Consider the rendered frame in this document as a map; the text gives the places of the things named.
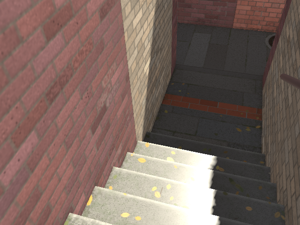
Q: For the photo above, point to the stairs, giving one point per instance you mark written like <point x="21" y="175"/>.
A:
<point x="169" y="180"/>

